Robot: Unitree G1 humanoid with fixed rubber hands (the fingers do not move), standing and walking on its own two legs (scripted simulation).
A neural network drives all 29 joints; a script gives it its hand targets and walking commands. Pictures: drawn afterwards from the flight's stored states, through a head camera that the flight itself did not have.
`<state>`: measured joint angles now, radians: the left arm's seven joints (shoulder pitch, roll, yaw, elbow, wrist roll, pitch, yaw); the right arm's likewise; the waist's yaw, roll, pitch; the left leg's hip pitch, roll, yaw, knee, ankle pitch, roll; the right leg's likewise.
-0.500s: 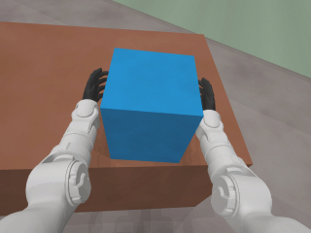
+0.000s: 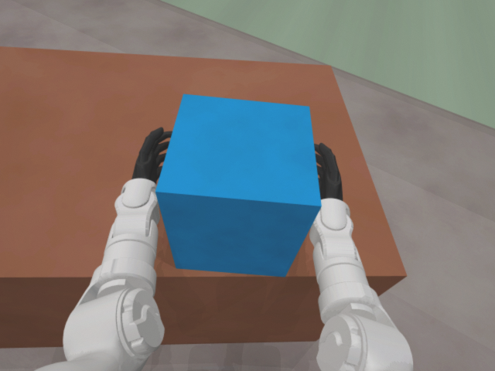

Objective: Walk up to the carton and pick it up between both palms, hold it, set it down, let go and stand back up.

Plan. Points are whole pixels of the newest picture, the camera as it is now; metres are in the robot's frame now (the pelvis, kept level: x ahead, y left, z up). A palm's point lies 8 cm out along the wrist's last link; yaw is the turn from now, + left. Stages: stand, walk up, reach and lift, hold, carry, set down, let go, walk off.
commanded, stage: reach and lift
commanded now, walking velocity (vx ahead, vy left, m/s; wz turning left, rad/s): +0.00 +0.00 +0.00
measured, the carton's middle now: (238, 192) +0.41 +0.01 +0.03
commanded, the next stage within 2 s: none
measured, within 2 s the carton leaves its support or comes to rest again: leaves its support in 1.02 s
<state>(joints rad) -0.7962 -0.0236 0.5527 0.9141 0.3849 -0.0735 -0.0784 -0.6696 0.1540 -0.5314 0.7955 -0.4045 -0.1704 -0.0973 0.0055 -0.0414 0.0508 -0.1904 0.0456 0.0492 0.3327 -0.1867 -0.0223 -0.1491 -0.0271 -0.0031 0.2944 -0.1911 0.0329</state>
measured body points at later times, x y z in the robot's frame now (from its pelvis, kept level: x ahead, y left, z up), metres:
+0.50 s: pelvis -0.01 +0.00 +0.00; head +0.05 +0.03 +0.45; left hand +0.42 +0.16 +0.07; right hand +0.40 -0.14 +0.07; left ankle -0.01 +0.13 -0.75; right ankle -0.03 -0.14 -0.75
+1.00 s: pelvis -0.02 +0.00 +0.00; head +0.01 +0.03 +0.45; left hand +0.40 +0.17 +0.07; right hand +0.39 -0.14 +0.08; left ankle -0.01 +0.13 -0.75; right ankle -0.03 -0.14 -0.75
